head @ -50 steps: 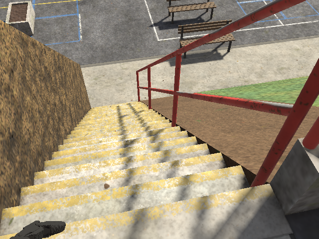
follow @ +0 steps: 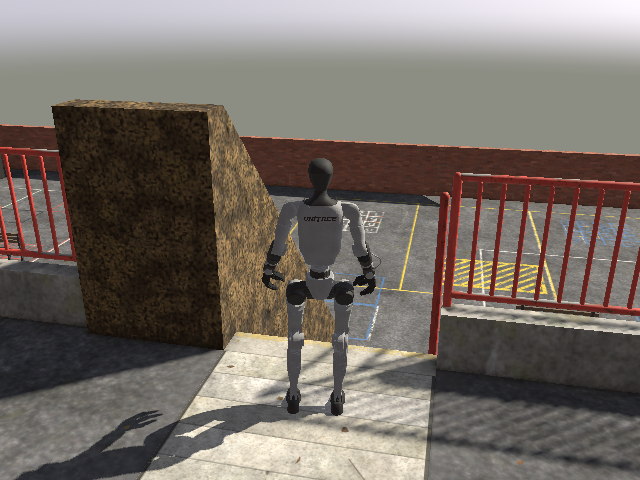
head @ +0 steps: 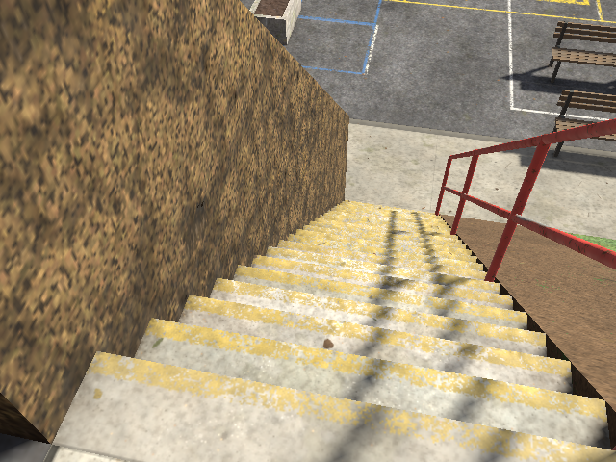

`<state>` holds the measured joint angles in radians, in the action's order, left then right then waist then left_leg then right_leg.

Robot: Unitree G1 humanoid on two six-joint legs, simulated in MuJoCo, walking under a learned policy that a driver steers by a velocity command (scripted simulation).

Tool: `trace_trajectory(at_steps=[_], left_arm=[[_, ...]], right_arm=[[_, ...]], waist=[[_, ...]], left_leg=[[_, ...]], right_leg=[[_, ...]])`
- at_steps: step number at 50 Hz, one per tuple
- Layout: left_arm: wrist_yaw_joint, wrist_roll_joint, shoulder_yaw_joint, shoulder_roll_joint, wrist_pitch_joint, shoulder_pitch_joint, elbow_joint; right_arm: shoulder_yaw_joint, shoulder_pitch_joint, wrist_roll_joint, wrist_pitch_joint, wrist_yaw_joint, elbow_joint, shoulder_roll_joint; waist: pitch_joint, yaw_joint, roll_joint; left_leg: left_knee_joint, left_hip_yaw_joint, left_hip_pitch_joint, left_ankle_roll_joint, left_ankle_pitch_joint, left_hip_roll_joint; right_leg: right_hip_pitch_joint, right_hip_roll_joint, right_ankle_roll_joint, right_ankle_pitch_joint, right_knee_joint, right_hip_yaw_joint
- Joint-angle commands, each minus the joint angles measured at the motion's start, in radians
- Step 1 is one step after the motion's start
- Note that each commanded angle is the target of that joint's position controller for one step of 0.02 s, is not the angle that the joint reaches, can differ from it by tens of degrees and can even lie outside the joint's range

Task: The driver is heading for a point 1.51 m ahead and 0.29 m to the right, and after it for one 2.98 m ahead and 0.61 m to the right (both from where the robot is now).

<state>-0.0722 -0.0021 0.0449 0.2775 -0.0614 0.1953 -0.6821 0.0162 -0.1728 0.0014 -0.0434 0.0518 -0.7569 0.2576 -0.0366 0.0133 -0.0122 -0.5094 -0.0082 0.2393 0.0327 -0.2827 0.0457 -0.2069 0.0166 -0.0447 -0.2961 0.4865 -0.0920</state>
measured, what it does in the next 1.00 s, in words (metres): walks ahead, turning right: right foot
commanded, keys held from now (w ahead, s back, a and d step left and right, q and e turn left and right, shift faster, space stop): no key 0.12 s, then w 0.10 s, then w+e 0.70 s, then w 0.08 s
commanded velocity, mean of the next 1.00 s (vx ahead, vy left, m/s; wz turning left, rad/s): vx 0.32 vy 0.00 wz -0.31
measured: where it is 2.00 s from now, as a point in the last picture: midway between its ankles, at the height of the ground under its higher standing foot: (363, 395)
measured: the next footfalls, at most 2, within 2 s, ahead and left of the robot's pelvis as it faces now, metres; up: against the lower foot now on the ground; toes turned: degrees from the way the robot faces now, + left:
right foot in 0.86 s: +0.36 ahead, -0.15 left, +0.00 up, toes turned -17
left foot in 1.32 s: +0.52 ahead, -0.02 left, +0.00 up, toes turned -16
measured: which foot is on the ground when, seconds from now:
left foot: down 0.00-0.88, up 0.90-1.00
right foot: down 0.00-0.42, up 0.44-0.84, down 0.86-1.00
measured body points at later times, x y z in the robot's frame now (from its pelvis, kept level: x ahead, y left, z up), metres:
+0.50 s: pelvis +0.07 +0.04 +0.01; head +0.08 +0.05 +0.46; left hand +0.14 +0.30 -0.12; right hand +0.14 -0.23 -0.11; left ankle +0.03 +0.15 -0.74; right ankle -0.01 -0.08 -0.68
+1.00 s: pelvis +0.29 -0.05 -0.01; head +0.30 -0.06 +0.44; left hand +0.42 +0.18 -0.14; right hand +0.25 -0.32 -0.14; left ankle +0.25 +0.13 -0.65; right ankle +0.32 -0.14 -0.74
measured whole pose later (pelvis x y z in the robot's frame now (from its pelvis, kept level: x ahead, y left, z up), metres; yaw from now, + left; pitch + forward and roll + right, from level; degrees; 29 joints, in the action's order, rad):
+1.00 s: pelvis +0.29 -0.05 -0.01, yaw -22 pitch +2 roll -1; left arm -0.03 -0.04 0.06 0.25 -0.10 0.33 -0.92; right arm 0.00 -0.30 -0.10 -0.09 0.01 -0.90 0.26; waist 0.01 -0.03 -0.01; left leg -1.16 0.05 0.39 -0.02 -0.41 0.08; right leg -0.36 0.13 -0.11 -0.15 0.49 0.03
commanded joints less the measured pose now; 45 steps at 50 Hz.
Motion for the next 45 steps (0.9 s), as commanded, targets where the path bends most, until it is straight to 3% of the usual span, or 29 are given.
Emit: trace_trajectory(at_steps=[1, 6, 7, 9, 11, 12, 13, 15, 16, 17, 19, 20, 21, 22, 23, 24, 25, 26, 27, 30, 32, 34, 36, 39, 41, 42, 43, 44, 45], left_arm=[[-0.003, 0.001, 0.034, 0.121, -0.019, -0.010, 0.061], [-0.003, 0.001, 0.036, 0.126, -0.022, -0.013, 0.046], [-0.001, 0.002, 0.036, 0.126, -0.020, 0.004, 0.037], [0.023, -0.027, 0.071, 0.202, -0.015, 0.079, 0.018], [0.058, -0.043, 0.074, 0.192, -0.032, 0.178, -0.010], [0.074, -0.035, 0.062, 0.162, -0.038, 0.188, -0.017], [0.083, -0.035, 0.044, 0.122, -0.043, 0.196, -0.018], [0.095, -0.043, 0.026, 0.091, -0.047, 0.133, -0.017], [0.091, -0.035, 0.028, 0.112, -0.039, 0.071, -0.010], [0.084, -0.031, 0.036, 0.147, -0.025, 0.033, -0.009], [0.056, -0.060, 0.044, 0.186, 0.006, 0.022, -0.020], [0.045, -0.076, 0.036, 0.155, 0.005, 0.040, -0.031], [0.035, -0.079, 0.020, 0.086, -0.008, 0.033, -0.018], [0.012, -0.079, -0.001, 0.015, -0.035, 0.019, 0.013], [0.011, -0.060, 0.007, 0.033, -0.053, 0.035, -0.030], [0.026, -0.058, 0.018, 0.064, -0.055, 0.060, -0.067], [0.033, -0.068, 0.029, 0.086, -0.050, 0.083, -0.088], [0.031, -0.078, 0.026, 0.067, -0.042, 0.078, -0.091], [0.017, -0.078, 0.012, 0.029, -0.035, 0.064, -0.092], [-0.023, -0.042, -0.009, -0.024, -0.023, -0.028, -0.077], [-0.030, -0.043, -0.023, -0.047, -0.012, -0.105, -0.057], [-0.031, -0.051, -0.031, -0.050, 0.002, -0.119, -0.052], [-0.029, -0.053, -0.028, -0.024, 0.012, -0.112, -0.056], [-0.017, -0.045, -0.015, 0.019, 0.016, -0.111, -0.060], [-0.005, -0.029, 0.011, 0.073, 0.002, -0.056, -0.074], [0.007, -0.022, 0.032, 0.102, -0.015, 0.021, -0.099], [0.034, -0.026, 0.063, 0.164, -0.032, 0.179, -0.137], [0.063, -0.024, 0.078, 0.213, -0.028, 0.383, -0.180], [0.043, -0.051, 0.062, 0.183, -0.024, 0.554, -0.247]], right_arm=[[0.038, 0.016, 0.002, -0.014, 0.003, 0.056, 0.139], [0.040, 0.037, 0.001, -0.015, 0.002, 0.045, 0.139], [0.041, 0.020, 0.001, -0.012, 0.000, 0.035, 0.140], [0.064, 0.018, -0.025, -0.006, -0.022, 0.037, 0.196], [0.054, 0.088, -0.051, -0.015, -0.043, 0.058, 0.148], [0.041, 0.103, -0.060, -0.026, -0.048, 0.066, 0.108], [0.036, 0.119, -0.068, -0.038, -0.055, 0.072, 0.091], [0.038, 0.080, -0.084, -0.048, -0.055, 0.068, 0.088], [0.042, 0.036, -0.088, -0.048, -0.050, 0.052, 0.094], [0.043, 0.009, -0.079, -0.050, -0.039, 0.032, 0.093], [0.037, -0.052, -0.054, -0.064, -0.021, 0.001, 0.084], [0.041, -0.123, -0.050, -0.076, -0.022, -0.010, 0.106], [0.062, -0.285, -0.068, -0.087, -0.048, -0.032, 0.179], [0.078, -0.418, -0.085, -0.091, -0.070, -0.050, 0.264], [0.055, -0.386, -0.099, -0.091, -0.067, -0.069, 0.185], [0.041, -0.274, -0.080, -0.085, -0.060, -0.049, 0.123], [0.014, -0.213, -0.078, -0.079, -0.058, -0.021, 0.057], [-0.003, -0.186, -0.070, -0.078, -0.061, -0.019, 0.026], [-0.007, -0.166, -0.075, -0.074, -0.074, -0.009, 0.025], [0.008, -0.232, -0.082, -0.072, -0.094, -0.038, 0.088], [0.007, -0.313, -0.084, -0.072, -0.085, -0.085, 0.087], [0.006, -0.347, -0.091, -0.069, -0.063, -0.129, 0.091], [0.015, -0.299, -0.092, -0.069, -0.046, -0.139, 0.115], [0.032, -0.270, -0.096, -0.067, -0.048, -0.155, 0.149], [0.048, -0.262, -0.105, -0.062, -0.054, -0.156, 0.190], [0.044, -0.271, -0.112, -0.058, -0.049, -0.162, 0.194], [0.032, -0.315, -0.133, -0.065, -0.041, -0.175, 0.160], [-0.018, -0.422, -0.153, -0.081, -0.022, -0.140, 0.040], [-0.020, -0.329, -0.108, -0.080, 0.010, -0.134, 0.040]], waist=[[0.072, 0.002, -0.007], [0.062, 0.002, -0.007], [0.056, 0.003, -0.006], [-0.009, -0.029, 0.024], [-0.058, -0.084, 0.097], [-0.072, -0.089, 0.131], [-0.067, -0.097, 0.138], [-0.055, -0.046, 0.116], [-0.056, -0.003, 0.093], [-0.057, 0.020, 0.078], [-0.051, 0.041, 0.068], [-0.015, 0.069, 0.046], [0.039, 0.140, -0.078], [0.036, 0.172, -0.211], [-0.036, 0.133, -0.100], [-0.063, 0.077, -0.096], [-0.062, 0.047, -0.085], [-0.064, 0.022, -0.078], [-0.057, 0.006, -0.058], [-0.033, 0.034, -0.053], [-0.033, 0.054, -0.050], [-0.037, 0.035, -0.068], [-0.040, 0.001, -0.072], [-0.027, -0.035, -0.076], [-0.015, -0.071, -0.069], [0.018, -0.105, -0.065], [0.108, -0.134, -0.024], [0.354, -0.147, 0.137], [0.417, -0.211, 0.104]], left_leg=[[0.077, 0.059, 0.001, -0.046, 0.168, 0.039], [0.088, 0.056, -0.008, -0.042, 0.152, 0.031], [0.108, 0.058, -0.008, -0.046, 0.064, 0.030], [0.090, 0.046, 0.080, -0.092, -0.215, 0.001], [-0.036, 0.014, 0.263, -0.100, -0.177, -0.019], [-0.092, 0.005, 0.303, -0.099, -0.119, -0.017], [-0.181, 0.041, 0.303, -0.104, -0.170, -0.002], [-0.200, 0.030, 0.207, -0.118, -0.242, 0.002], [-0.099, -0.006, 0.079, -0.116, -0.221, -0.017], [0.024, -0.046, -0.037, -0.107, -0.114, -0.045], [0.143, -0.043, -0.257, -0.100, 0.076, -0.070], [0.131, -0.008, -0.370, -0.120, 0.082, -0.035], [0.175, 0.186, -0.527, -0.219, 0.026, 0.115], [0.315, 0.629, -0.619, -0.436, 0.171, 0.404], [0.363, 0.561, -0.543, -0.419, 0.091, 0.439], [0.370, 0.386, -0.456, -0.344, -0.003, 0.362], [0.403, 0.292, -0.401, -0.302, -0.045, 0.305], [0.417, 0.208, -0.355, -0.272, 0.044, 0.268], [0.422, 0.136, -0.324, -0.249, 0.164, 0.246], [0.438, -0.030, -0.319, -0.237, 0.416, 0.211], [0.431, -0.106, -0.300, -0.241, 0.578, 0.199], [0.415, -0.139, -0.281, -0.242, 0.704, 0.216], [0.390, -0.162, -0.286, -0.234, 0.764, 0.236], [0.306, -0.214, -0.297, -0.206, 0.925, 0.243], [0.181, -0.250, -0.289, -0.178, 1.061, 0.233], [0.053, -0.270, -0.230, -0.155, 1.082, 0.209], [-0.170, -0.257, -0.081, -0.111, 0.943, 0.176], [-0.507, -0.212, 0.284, -0.003, 0.383, 0.069], [-0.773, -0.046, 0.453, 0.013, -0.275, -0.068]], right_leg=[[0.039, -0.084, -0.031, 0.226, -0.062, 0.099], [0.028, -0.085, -0.024, 0.197, -0.071, 0.099], [0.025, -0.086, -0.028, 0.100, -0.093, 0.104], [0.027, -0.112, -0.105, -0.246, -0.158, 0.155], [0.161, -0.291, -0.236, -0.416, -0.290, 0.400], [0.203, -0.371, -0.279, -0.421, -0.341, 0.507], [0.200, -0.394, -0.285, -0.368, -0.370, 0.547], [0.136, -0.330, -0.234, -0.280, -0.392, 0.455], [0.066, -0.261, -0.201, -0.250, -0.380, 0.361], [0.013, -0.203, -0.191, -0.213, -0.342, 0.292], [-0.114, -0.177, -0.211, -0.140, -0.260, 0.280], [-0.186, -0.155, -0.199, -0.119, -0.166, 0.280], [-0.350, -0.061, -0.135, -0.125, 0.080, 0.233], [-0.581, 0.056, -0.054, -0.224, 0.390, 0.179], [-0.650, -0.016, -0.066, -0.203, 0.575, 0.285], [-0.625, -0.047, -0.065, -0.146, 0.683, 0.227], [-0.600, -0.057, -0.072, -0.082, 0.699, 0.204], [-0.571, -0.070, -0.076, -0.008, 0.666, 0.204], [-0.537, -0.085, -0.070, 0.049, 0.624, 0.193], [-0.535, -0.093, -0.008, 0.201, 0.455, 0.116], [-0.506, -0.090, 0.023, 0.253, 0.311, 0.067], [-0.468, -0.086, 0.014, 0.271, 0.237, 0.072], [-0.442, -0.082, -0.008, 0.271, 0.192, 0.092], [-0.347, -0.037, -0.041, 0.237, 0.157, 0.068], [-0.215, 0.032, -0.064, 0.235, 0.109, 0.028], [-0.069, 0.071, -0.089, 0.259, 0.084, 0.015], [0.190, 0.080, -0.146, 0.332, 0.136, 0.070], [0.685, -0.129, -0.376, 0.424, 0.126, 0.436], [0.761, -0.294, -0.454, 0.286, -0.115, 0.815]])
Over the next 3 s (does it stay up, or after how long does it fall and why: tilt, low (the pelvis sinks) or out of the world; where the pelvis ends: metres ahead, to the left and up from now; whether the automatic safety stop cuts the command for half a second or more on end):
stays up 1.10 -0.16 -0.61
